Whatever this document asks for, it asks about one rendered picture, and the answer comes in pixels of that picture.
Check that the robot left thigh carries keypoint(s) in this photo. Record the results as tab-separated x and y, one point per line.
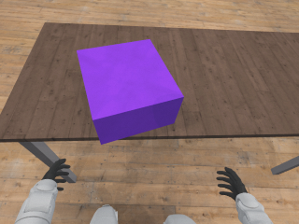
105	215

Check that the table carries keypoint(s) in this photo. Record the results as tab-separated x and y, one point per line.
235	83

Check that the robot left hand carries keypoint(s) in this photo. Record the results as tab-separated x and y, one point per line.
52	172

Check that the robot right hand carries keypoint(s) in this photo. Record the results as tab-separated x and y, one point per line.
236	186

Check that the carton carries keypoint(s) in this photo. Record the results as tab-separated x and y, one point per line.
129	89

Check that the robot thigh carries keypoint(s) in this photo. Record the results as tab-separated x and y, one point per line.
178	219
105	215

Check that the robot right thigh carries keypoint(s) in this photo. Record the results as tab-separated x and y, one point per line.
178	219

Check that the robot left forearm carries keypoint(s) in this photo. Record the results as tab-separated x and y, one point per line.
39	207

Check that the robot right forearm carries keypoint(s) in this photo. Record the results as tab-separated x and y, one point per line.
249	210

